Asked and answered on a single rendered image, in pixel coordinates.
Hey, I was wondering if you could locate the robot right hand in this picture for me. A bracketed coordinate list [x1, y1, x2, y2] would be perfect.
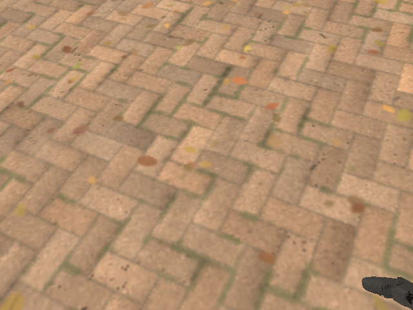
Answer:
[362, 276, 413, 310]

